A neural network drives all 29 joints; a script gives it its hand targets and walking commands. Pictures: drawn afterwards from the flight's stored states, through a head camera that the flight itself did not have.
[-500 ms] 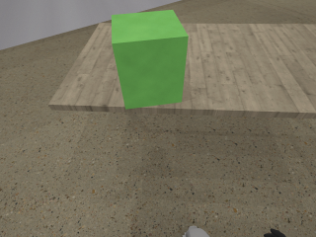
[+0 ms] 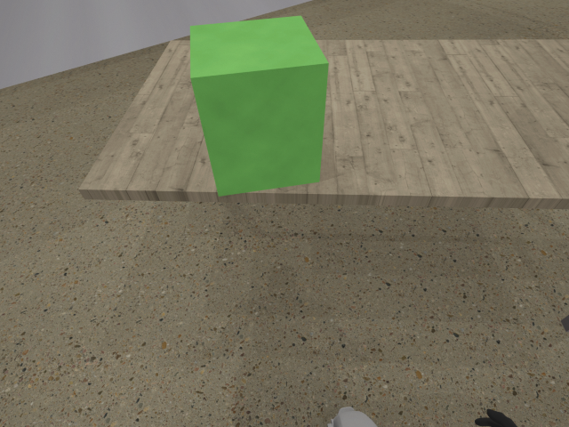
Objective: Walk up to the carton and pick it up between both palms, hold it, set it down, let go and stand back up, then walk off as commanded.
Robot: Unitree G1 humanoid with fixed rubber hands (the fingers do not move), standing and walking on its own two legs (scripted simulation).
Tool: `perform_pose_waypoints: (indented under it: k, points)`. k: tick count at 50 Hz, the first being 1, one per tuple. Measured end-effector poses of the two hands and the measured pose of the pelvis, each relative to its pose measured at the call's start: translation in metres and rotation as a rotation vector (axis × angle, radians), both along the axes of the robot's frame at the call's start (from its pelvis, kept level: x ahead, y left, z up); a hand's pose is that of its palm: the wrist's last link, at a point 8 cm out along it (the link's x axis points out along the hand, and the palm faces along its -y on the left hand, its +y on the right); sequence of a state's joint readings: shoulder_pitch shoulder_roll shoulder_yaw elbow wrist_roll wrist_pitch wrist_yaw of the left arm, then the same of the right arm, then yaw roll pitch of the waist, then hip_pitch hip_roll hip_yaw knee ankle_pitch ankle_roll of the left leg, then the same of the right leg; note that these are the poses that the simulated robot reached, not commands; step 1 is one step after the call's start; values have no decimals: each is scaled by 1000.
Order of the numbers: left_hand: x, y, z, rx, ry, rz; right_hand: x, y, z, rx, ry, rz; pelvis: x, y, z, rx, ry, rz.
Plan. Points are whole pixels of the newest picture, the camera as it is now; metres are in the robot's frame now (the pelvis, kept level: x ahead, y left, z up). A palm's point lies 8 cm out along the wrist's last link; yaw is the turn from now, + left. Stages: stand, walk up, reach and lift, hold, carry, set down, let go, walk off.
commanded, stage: walk up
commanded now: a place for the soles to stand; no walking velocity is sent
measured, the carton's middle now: (258, 108) +0.68 +0.07 +0.10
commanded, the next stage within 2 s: none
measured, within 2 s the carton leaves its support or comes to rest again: neither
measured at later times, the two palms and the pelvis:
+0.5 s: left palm out of the picture +0.08 +0.32 -0.09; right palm out of the picture +0.11 -0.30 -0.09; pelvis +0.00 +0.00 +0.00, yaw +0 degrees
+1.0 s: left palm out of the picture +0.08 +0.33 -0.09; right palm out of the picture +0.11 -0.29 -0.09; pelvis +0.00 +0.02 +0.00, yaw +0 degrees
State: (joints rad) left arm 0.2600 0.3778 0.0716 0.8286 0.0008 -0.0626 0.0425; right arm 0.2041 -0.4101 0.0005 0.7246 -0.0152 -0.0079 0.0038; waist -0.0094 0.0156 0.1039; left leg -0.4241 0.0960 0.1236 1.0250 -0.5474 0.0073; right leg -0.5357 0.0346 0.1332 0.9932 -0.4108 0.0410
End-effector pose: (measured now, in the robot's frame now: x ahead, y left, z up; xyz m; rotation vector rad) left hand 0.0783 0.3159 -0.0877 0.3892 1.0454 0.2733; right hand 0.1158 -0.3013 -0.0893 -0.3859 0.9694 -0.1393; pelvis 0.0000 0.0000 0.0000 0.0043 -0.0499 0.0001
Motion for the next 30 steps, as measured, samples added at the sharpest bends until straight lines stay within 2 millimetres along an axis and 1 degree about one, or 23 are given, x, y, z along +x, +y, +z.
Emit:
perform_pose_waypoints:
  k: [6,13,21,27,30]
  points:
    - [-3,8,-1,-3,-1,5,-2,8,1,3,-4,7,-2,8,0,-4,-6,3]
    - [1,-1,-1,-3,5,-5,0,-1,2,1,-9,1,-1,-1,0,-2,-1,-5]
    - [-4,7,-1,-5,3,2,-4,8,2,1,-5,3,-4,8,0,-6,-8,-1]
    - [0,0,-1,-4,7,-6,-2,1,2,4,-13,-1,-1,1,1,-4,0,-10]
    - [1,1,1,-1,0,-7,-3,1,1,3,0,-8,-2,2,1,-4,0,-9]
